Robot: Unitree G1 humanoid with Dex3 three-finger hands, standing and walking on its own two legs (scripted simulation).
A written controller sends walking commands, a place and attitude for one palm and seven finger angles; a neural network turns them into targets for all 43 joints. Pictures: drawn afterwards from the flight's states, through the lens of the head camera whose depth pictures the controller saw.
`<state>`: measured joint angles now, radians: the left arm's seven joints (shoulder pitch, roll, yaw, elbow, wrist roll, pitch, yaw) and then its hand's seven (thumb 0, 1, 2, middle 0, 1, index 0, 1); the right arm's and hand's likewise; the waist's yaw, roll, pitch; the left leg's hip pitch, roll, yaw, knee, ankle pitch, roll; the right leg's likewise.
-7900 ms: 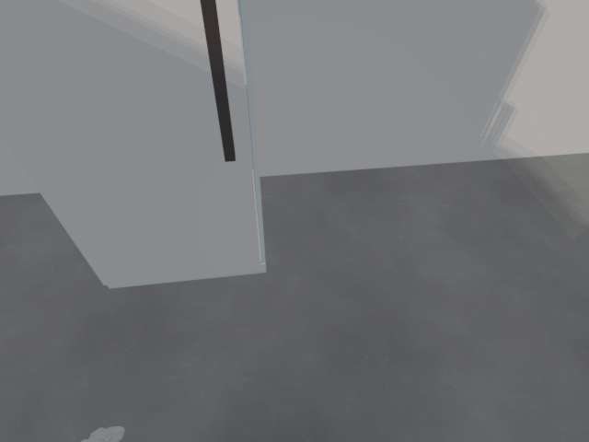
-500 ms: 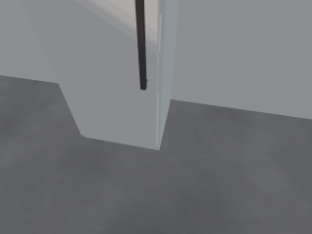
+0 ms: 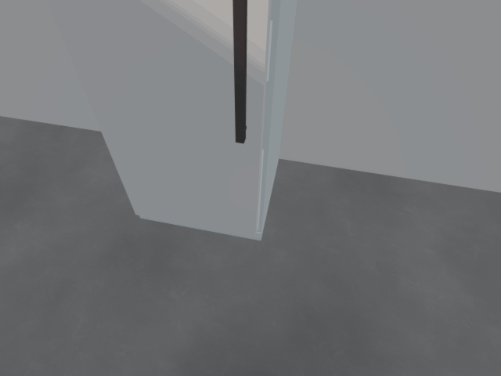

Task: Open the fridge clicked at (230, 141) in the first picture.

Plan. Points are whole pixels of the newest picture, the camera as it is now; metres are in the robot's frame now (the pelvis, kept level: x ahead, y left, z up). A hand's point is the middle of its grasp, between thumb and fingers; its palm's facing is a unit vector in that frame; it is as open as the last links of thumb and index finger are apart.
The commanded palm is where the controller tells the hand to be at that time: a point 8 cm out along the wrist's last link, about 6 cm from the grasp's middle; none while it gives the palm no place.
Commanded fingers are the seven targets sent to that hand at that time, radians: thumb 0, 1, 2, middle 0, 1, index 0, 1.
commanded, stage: look again from close up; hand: right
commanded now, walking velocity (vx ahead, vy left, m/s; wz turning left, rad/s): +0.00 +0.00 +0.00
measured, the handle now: (242, 66) +0.80 +0.08 +0.13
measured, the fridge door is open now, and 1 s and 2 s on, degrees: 0 0 0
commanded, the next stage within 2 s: shuffle to correct the standing spot in 0.90 s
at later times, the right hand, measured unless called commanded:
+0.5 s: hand out of the picture +0.00 -0.15 -0.17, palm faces +0.03 +0.99 -0.17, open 7.4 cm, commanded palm none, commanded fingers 0.00 -0.90 -0.90 0.20 0.30 0.20 0.30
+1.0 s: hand out of the picture +0.02 -0.18 -0.17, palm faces +0.02 +0.98 -0.21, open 7.4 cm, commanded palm none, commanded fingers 0.00 -0.90 -0.90 0.20 0.30 0.20 0.30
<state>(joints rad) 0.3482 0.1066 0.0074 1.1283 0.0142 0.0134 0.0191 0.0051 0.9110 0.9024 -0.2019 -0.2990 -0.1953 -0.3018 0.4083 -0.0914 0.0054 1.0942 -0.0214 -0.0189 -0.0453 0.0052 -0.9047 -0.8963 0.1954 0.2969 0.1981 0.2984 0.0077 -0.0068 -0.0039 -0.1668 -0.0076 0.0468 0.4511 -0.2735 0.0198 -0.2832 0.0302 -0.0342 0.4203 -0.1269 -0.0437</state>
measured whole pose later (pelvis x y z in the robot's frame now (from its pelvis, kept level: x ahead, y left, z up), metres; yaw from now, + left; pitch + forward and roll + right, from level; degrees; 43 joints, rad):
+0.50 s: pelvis +0.02 +0.00 +0.00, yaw +0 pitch -1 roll +0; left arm 0.30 0.13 0.00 1.12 0.01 0.00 0.03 0.01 0.92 0.90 -0.20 -0.30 -0.20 -0.30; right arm 0.36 -0.11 0.01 1.08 -0.02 -0.02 -0.05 0.01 -0.90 -0.90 0.20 0.30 0.20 0.30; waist 0.00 0.00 0.03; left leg -0.12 -0.01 0.04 0.42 -0.29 0.02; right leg -0.25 0.03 -0.03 0.43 -0.17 -0.04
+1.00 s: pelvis +0.03 +0.00 +0.00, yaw +0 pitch -1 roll +0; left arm 0.24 0.18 0.00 1.12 0.01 -0.01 0.02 0.01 0.91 0.90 -0.20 -0.30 -0.20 -0.30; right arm 0.32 -0.16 0.01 1.09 -0.02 -0.02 -0.04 0.01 -0.90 -0.90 0.20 0.30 0.20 0.30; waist 0.00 0.00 0.04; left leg -0.08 0.00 0.04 0.39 -0.29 0.01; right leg -0.21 0.04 -0.04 0.39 -0.16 -0.05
